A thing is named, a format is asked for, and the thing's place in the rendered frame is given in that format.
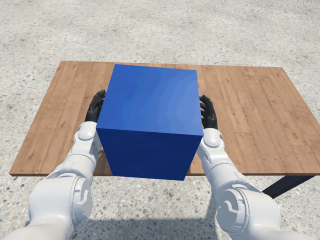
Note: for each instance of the robot left upper arm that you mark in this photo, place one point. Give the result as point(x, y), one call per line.
point(57, 207)

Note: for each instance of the robot left hand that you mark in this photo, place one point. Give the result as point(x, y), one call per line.
point(95, 107)

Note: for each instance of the right robot forearm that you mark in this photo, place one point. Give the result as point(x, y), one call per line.
point(220, 171)

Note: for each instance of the robot right hand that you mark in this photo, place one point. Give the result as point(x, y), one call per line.
point(209, 119)

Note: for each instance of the table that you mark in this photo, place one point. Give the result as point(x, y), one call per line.
point(266, 126)

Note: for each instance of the robot right upper arm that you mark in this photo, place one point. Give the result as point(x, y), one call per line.
point(250, 215)

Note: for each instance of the carton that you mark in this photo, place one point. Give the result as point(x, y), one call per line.
point(150, 123)

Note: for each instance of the left robot forearm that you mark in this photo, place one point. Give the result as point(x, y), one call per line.
point(82, 158)

